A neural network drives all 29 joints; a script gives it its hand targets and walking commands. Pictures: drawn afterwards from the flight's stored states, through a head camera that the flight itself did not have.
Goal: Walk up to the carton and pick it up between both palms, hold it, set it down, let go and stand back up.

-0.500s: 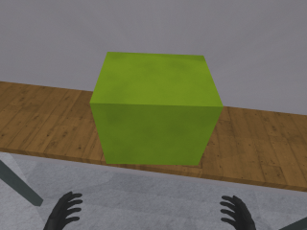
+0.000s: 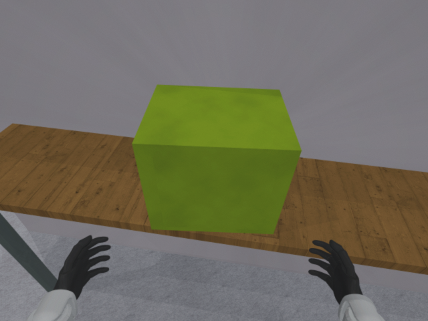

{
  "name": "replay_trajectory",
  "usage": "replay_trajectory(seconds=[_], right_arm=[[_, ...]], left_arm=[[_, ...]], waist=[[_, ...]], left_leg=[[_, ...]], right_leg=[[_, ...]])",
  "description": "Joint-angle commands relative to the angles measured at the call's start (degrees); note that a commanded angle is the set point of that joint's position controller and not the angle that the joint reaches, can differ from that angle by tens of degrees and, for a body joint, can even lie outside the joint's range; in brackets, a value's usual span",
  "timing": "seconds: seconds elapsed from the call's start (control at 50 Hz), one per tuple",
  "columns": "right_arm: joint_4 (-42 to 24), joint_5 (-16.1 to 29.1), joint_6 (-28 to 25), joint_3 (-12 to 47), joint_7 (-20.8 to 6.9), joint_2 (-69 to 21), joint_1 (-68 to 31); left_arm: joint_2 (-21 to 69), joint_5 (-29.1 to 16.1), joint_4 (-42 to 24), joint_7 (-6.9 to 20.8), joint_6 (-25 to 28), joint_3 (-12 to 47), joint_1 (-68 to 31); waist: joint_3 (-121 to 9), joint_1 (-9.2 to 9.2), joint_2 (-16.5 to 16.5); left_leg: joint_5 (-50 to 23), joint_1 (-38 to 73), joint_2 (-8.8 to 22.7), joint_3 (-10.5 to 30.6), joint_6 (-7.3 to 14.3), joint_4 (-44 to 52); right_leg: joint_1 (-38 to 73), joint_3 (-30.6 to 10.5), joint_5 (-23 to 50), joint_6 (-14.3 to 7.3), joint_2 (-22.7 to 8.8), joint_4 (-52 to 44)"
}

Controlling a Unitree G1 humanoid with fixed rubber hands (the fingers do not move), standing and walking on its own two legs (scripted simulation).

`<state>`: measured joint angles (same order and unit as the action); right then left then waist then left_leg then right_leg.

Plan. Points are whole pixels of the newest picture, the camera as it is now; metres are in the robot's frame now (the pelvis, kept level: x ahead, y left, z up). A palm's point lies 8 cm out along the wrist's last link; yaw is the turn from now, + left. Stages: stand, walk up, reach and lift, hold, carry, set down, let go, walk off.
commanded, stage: reach and lift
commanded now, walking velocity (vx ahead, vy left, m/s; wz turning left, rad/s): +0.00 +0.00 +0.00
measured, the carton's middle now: (215, 159) +0.44 +0.02 +0.08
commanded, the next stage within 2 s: none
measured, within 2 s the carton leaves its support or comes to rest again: neither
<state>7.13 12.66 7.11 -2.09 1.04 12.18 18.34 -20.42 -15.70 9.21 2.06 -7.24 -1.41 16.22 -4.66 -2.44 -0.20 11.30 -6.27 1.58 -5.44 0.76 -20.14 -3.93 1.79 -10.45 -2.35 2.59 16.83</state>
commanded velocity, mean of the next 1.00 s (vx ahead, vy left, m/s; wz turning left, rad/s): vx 0.00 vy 0.00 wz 0.00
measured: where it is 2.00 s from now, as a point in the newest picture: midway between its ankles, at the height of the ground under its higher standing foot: outside the picture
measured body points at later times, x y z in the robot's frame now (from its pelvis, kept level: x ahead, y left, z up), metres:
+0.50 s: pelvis +0.00 +0.01 +0.00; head -0.02 +0.02 +0.45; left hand +0.26 +0.28 +0.07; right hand +0.28 -0.21 +0.06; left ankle +0.00 +0.11 -0.75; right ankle -0.01 -0.09 -0.75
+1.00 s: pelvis -0.01 +0.01 +0.00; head -0.02 +0.01 +0.45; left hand +0.33 +0.28 +0.13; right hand +0.34 -0.22 +0.12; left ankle +0.00 +0.11 -0.75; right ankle -0.01 -0.09 -0.75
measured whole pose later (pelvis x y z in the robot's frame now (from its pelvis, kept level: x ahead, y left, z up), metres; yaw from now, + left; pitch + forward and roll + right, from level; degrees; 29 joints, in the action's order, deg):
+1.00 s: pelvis -0.01 +0.01 +0.00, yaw +1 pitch +2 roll -1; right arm 13.8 21.2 23.8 -2.8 4.1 21.3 -18.6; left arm -25.9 -19.3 11.4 3.0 -28.8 -8.6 -18.4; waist -3.5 0.1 0.1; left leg 8.9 -11.6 1.1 -4.9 1.5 -18.7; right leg -8.5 2.3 -7.6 -1.9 2.2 14.2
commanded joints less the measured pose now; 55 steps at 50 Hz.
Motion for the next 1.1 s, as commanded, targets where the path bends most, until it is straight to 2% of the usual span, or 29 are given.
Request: replay_trajectory(seconds=[0.0, 0.08, 0.12, 0.14, 0.22, 0.26, 0.3, 0.34, 0.4, 0.44, 0.48, 0.52, 0.54, 0.58, 0.6, 0.62, 0.66, 0.74, 0.76, 0.78, 0.8, 0.84, 0.9, 0.94, 0.98, 1.0, 1.04, 1.08], right_arm=[[-12.2, 0.95, -1.37, -2.83, 0.39, 6.72, -8.09], [-12.52, 0.84, -1.23, -2.42, 0.51, 7.06, -11.62], [-13.48, 1.46, -1.29, -2.73, 0.49, 7.61, -13.17], [-14.25, 1.42, -1.6, -2.89, 0.57, 8.09, -13.43], [-12.09, 2.74, -0.79, -2.61, 0.68, 8.48, -15.07], [-11.21, 3.1, 0.3, -2.93, 0.94, 9.51, -18.07], [-12.33, 3.49, 1.26, -3.39, 1.32, 10.4, -19.99], [-15.03, 4.36, 2.09, -3.39, 1.35, 11.74, -22.24], [-15.1, 5.74, 3.39, -4.23, 2.02, 13.27, -21.8], [-14.07, 6.65, 5.01, -3.82, 2.23, 13.78, -23.91], [-13.74, 7.27, 6.4, -3.63, 2.32, 13.89, -26.09], [-15.5, 7.19, 7.23, -4.51, 2.5, 15.24, -28.31], [-15.41, 7.47, 7.53, -4.37, 2.65, 15.43, -27.47], [-14.94, 8.11, 8.45, -4.09, 2.93, 16.18, -29.6], [-15.62, 8.33, 8.9, -4.09, 3.12, 16.53, -29.85], [-13.54, 8.48, 9.52, -4.0, 3.4, 16.39, -29.92], [-15.67, 9.01, 10.18, -4.06, 3.52, 16.97, -33.25], [-13.76, 8.53, 11.73, -4.63, 3.45, 17.54, -40.68], [-12.94, 8.65, 11.96, -4.83, 3.4, 18.13, -41.93], [-11.93, 8.92, 12.23, -4.91, 3.38, 18.57, -42.3], [-11.36, 8.52, 12.59, -4.78, 3.46, 18.92, -43.81], [-10.23, 8.85, 13.26, -4.91, 3.58, 19.33, -47.02], [-4.87, 8.64, 14.55, -4.36, 3.37, 18.92, -53.08], [-2.62, 8.52, 14.84, -4.85, 2.82, 19.38, -57.37], [-2.91, 8.07, 14.65, -5.0, 2.84, 19.78, -60.72], [-1.33, 7.8, 14.69, -5.05, 2.87, 19.95, -60.92], [2.49, 7.84, 14.91, -5.2, 3.0, 19.56, -61.33], [4.14, 7.96, 15.24, -5.03, 2.85, 20.14, -66.25]], left_arm=[[-11.0, -0.85, -10.25, 0.2, 3.12, -4.98, -10.47], [-11.01, -2.31, -7.2, 0.5, 4.13, -5.46, -13.07], [-11.74, -2.98, -8.42, 0.59, 4.57, -5.32, -15.19], [-11.45, -3.19, -9.37, 0.46, 5.04, -5.27, -14.85], [-11.7, -3.14, -8.02, 0.49, 4.66, -5.76, -17.45], [-12.17, -2.99, -7.12, 0.56, 3.12, -6.47, -19.81], [-12.6, -2.92, -10.17, 0.47, 1.25, -7.05, -21.48], [-12.94, -3.49, -13.26, 0.25, -0.6, -7.29, -23.06], [-13.05, -2.03, -16.29, 0.63, -3.89, -8.17, -22.27], [-12.94, -1.92, -15.06, 1.02, -6.62, -9.08, -23.6], [-13.36, -1.94, -16.71, 0.99, -8.81, -9.42, -26.58], [-13.46, -2.41, -18.11, 0.94, -10.55, -9.76, -28.11], [-13.23, -2.38, -18.98, 0.98, -11.12, -9.81, -27.31], [-14.0, -2.35, -18.35, 1.33, -12.64, -10.76, -29.27], [-13.93, -2.41, -18.85, 1.51, -13.53, -10.64, -29.2], [-13.79, -1.99, -17.48, 1.75, -14.41, -11.03, -29.06], [-14.31, -1.97, -20.01, 1.5, -15.83, -11.7, -31.91], [-15.62, -3.16, -16.01, 1.39, -17.61, -12.36, -38.83], [-15.77, -3.18, -16.25, 1.28, -17.7, -12.04, -40.35], [-16.0, -2.73, -16.75, 1.03, -17.99, -12.2, -40.7], [-16.27, -2.71, -14.98, 1.06, -18.54, -12.6, -41.87], [-17.11, -2.75, -13.64, 1.01, -19.42, -12.84, -44.41], [-17.4, -3.62, -7.61, 1.21, -19.99, -12.21, -49.79], [-18.73, -3.87, -6.21, 0.93, -19.2, -11.35, -54.62], [-19.68, -3.89, -5.42, 0.63, -18.7, -11.75, -57.85], [-19.57, -3.88, -3.8, 0.81, -18.52, -11.12, -57.85], [-19.43, -3.58, -1.45, 1.36, -18.18, -10.61, -59.23], [-20.25, -3.98, 0.47, 1.39, -18.29, -9.84, -63.99]], waist=[[1.92, 0.26, 2.29], [3.72, 0.42, 1.03], [1.93, 0.63, 2.03], [1.3, 0.54, 1.31], [2.05, 0.66, 3.48], [1.01, 0.59, 2.89], [-0.09, 0.44, 2.01], [-2.16, 0.67, 2.07], [-6.8, 1.27, 3.51], [-5.94, 1.02, 3.46], [-5.9, 1.01, 3.24], [-7.08, 1.75, 2.81], [-7.89, 2.04, 3.54], [-8.69, 1.91, 2.55], [-9.12, 2.46, 2.76], [-8.63, 2.4, 2.86], [-10.28, 2.09, 3.5], [-10.45, 2.11, 2.18], [-11.4, 2.62, 3.01], [-11.93, 2.15, 3.77], [-12.04, 2.3, 2.74], [-13.89, 2.09, 2.82], [-13.24, 2.44, 1.46], [-14.75, 2.45, 1.95], [-16.57, 2.19, 1.45], [-17.3, 2.86, 0.72], [-18.14, 3.11, 2.01], [-17.96, 3.27, 2.49]], left_leg=[[-4.22, -4.6, 1.84, 2.69, 0.02, 4.31], [-2.94, -6.56, 2.08, 2.91, 0.51, 4.56], [-2.78, -5.64, 2.15, 2.95, 0.39, 4.6], [-3.77, -4.96, 2.26, 3.01, 0.22, 4.4], [-3.54, -5.79, 2.29, 3.08, 0.15, 4.69], [-3.58, -5.44, 2.37, 3.43, 0.05, 5.22], [-4.24, -4.88, 2.3, 3.49, 0.2, 5.43], [-8.43, -2.6, 2.36, 3.93, -0.1, 4.96], [-17.44, 1.6, 1.89, 4.24, -0.87, 3.26], [-18.21, 1.51, 1.98, 4.47, -0.87, 3.4], [-18.27, 0.96, 1.77, 4.82, -0.96, 3.53], [-19.03, 2.15, 1.84, 5.11, -0.93, 3.49], [-21.28, 2.71, 1.74, 5.25, -1.06, 3.06], [-23.74, 3.32, 1.64, 5.42, -0.94, 2.71], [-25.05, 3.61, 1.64, 5.35, -0.93, 2.52], [-24.6, 2.88, 1.47, 5.45, -0.99, 2.52], [-25.36, 3.66, 1.47, 5.45, -0.89, 2.85], [-21.14, 1.4, 1.36, 5.52, -0.51, 2.98], [-21.14, 1.56, 1.46, 5.6, -0.54, 3.05], [-20.85, 2.44, 1.47, 5.52, -0.66, 2.92], [-21.36, 2.2, 1.53, 5.68, -0.59, 2.58], [-20.74, 2.07, 1.26, 5.62, -0.18, 2.69], [-14.93, 0.22, 1.09, 5.73, 0.45, 3.24], [-10.86, -0.39, 1.02, 5.46, 0.62, 3.48], [-11.23, -0.53, 0.85, 5.33, 1.43, 3.05], [-11.79, -0.29, 0.85, 5.6, 1.65, 3.15], [-13.83, 0.27, 0.79, 5.82, 1.58, 2.75], [-11.67, 0.06, 0.51, 5.83, 1.34, 2.76]], right_leg=[[-1.02, -7.09, 0.91, 0.15, -5.06, -5.09], [-0.12, -6.85, 0.15, 0.06, -5.16, -4.94], [0.2, -6.85, -0.53, 0.02, -5.27, -5.1], [0.14, -6.55, 0.3, -0.28, -4.98, -4.73], [1.11, -6.44, 1.01, -0.77, -4.96, -4.82], [1.73, -6.25, 1.52, -0.7, -4.91, -4.95], [1.94, -6.27, 2.0, -0.5, -4.74, -5.22], [2.5, -5.54, 5.95, -0.69, -4.03, -4.67], [3.7, -5.49, 14.7, -0.74, -3.28, -4.07], [3.07, -5.49, 14.68, -0.85, -3.06, -4.53], [2.62, -5.53, 14.48, -0.95, -2.96, -4.74], [2.47, -5.52, 15.3, -0.82, -3.0, -4.9], [2.83, -5.76, 17.56, -1.01, -2.85, -4.68], [3.81, -5.82, 19.76, -0.99, -2.65, -4.64], [4.73, -5.74, 21.41, -0.86, -2.58, -4.25], [4.82, -5.92, 21.33, -0.87, -2.63, -4.43], [4.69, -5.72, 21.46, -0.9, -2.41, -4.06], [3.51, -5.56, 18.38, -0.77, -2.57, -3.67], [3.29, -5.42, 18.29, -0.74, -2.45, -3.52], [3.13, -5.42, 17.9, -1.02, -2.43, -3.52], [2.99, -5.33, 18.23, -0.97, -2.3, -3.45], [3.58, -5.3, 18.7, -0.78, -2.34, -3.06], [1.61, -5.04, 14.29, -0.32, -2.55, -3.1], [-0.14, -4.97, 10.55, -0.29, -2.72, -2.96], [0.87, -5.1, 11.54, -0.19, -2.78, -2.56], [1.81, -4.98, 12.76, -0.01, -2.82, -2.29], [2.07, -5.14, 15.09, -0.05, -2.8, -2.21], [0.23, -4.65, 12.42, -0.18, -2.62, -2.26]])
